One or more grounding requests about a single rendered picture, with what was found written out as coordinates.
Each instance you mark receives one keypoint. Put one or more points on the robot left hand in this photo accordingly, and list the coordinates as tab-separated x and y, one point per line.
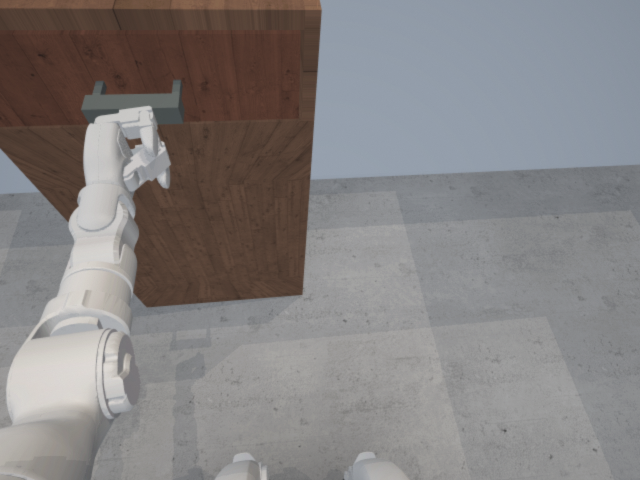
107	157

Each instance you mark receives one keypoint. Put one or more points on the robot right thigh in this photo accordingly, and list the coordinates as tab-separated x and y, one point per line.
374	469

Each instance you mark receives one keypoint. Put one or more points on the left robot shin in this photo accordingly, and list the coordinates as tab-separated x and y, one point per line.
242	457

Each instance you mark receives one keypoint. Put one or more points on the cabinet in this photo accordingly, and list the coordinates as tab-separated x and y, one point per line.
233	223

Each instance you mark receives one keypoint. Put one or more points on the handle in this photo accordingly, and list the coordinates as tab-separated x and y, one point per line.
167	108

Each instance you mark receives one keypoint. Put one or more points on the left robot forearm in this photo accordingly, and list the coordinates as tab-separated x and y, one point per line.
98	282

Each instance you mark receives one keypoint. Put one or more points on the left robot upper arm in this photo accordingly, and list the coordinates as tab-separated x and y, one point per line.
65	394

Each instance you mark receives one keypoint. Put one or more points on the drawer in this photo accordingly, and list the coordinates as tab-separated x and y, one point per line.
226	74

